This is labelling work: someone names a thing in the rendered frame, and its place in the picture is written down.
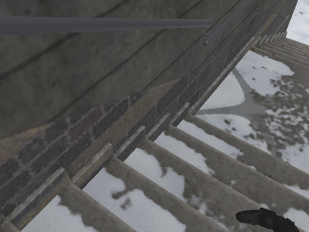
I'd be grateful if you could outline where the right robot hand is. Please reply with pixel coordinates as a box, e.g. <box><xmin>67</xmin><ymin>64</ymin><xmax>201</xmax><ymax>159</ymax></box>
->
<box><xmin>236</xmin><ymin>208</ymin><xmax>300</xmax><ymax>232</ymax></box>

